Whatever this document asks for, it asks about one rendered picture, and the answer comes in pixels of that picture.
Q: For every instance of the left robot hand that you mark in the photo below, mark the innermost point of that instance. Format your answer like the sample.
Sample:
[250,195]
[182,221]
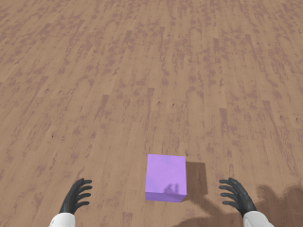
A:
[70,203]

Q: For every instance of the carton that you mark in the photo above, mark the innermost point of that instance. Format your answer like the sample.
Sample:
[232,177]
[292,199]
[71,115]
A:
[166,178]

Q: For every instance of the right robot hand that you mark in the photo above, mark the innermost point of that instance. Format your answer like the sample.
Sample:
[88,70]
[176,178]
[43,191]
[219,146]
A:
[242,202]

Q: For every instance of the right robot forearm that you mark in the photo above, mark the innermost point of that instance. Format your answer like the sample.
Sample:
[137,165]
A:
[255,219]

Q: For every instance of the left robot forearm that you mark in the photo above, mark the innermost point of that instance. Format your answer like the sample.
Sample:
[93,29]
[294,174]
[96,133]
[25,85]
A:
[63,220]

